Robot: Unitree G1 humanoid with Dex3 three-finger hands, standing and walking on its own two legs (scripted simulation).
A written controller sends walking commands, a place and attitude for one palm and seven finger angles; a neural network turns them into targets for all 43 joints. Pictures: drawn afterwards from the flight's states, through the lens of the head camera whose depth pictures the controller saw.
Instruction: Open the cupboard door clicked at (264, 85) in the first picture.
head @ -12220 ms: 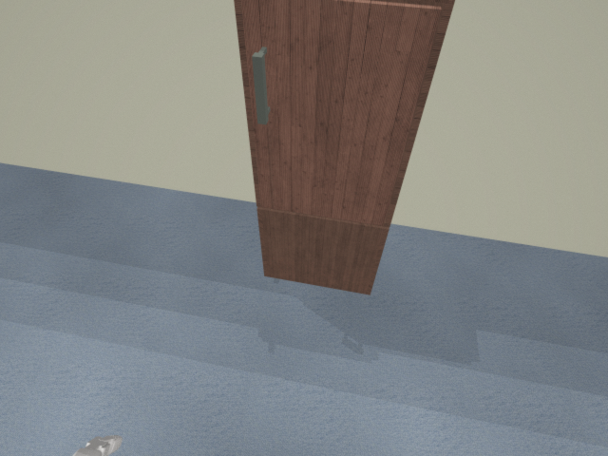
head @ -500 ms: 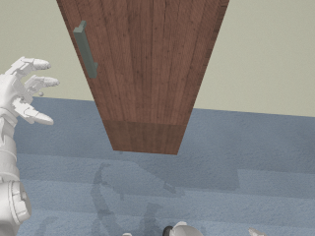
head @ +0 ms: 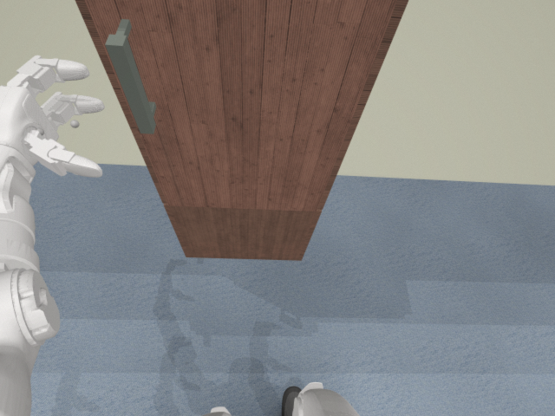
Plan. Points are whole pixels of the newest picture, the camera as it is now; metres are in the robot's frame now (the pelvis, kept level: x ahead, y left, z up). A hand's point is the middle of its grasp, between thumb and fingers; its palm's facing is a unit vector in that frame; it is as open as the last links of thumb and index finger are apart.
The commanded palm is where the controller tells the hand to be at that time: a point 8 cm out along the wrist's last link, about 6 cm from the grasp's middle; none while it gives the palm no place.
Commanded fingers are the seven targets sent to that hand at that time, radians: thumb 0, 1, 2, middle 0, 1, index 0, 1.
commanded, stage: move the hooked fingers beside the handle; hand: left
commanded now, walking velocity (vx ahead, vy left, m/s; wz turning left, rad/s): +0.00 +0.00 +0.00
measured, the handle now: (137, 81) +0.57 +0.18 +0.10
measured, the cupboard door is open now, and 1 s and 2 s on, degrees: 0 0 0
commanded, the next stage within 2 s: slide the fingers in behind the handle in 1.12 s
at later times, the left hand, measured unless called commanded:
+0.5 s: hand (86, 93) +0.53 +0.24 +0.11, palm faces -0.07 -1.00 -0.02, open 14.0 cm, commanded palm +0.51 +0.28 +0.10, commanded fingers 0.00 -0.50 0.30 -0.30 -1.20 -0.30 -1.20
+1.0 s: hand (88, 101) +0.52 +0.23 +0.11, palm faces -0.07 -1.00 -0.01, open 14.0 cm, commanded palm +0.50 +0.28 +0.10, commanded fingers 0.00 -0.50 0.30 -0.30 -1.20 -0.30 -1.20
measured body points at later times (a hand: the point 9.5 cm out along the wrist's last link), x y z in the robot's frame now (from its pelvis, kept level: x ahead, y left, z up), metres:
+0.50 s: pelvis +0.01 +0.00 +0.00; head +0.15 +0.02 +0.42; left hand +0.53 +0.29 +0.12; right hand -0.03 -0.27 -0.10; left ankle -0.05 +0.06 -0.71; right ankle +0.04 -0.11 -0.71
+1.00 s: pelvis +0.01 -0.01 -0.01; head +0.14 +0.02 +0.42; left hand +0.52 +0.29 +0.11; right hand +0.02 -0.28 -0.11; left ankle -0.05 +0.06 -0.71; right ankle +0.04 -0.11 -0.71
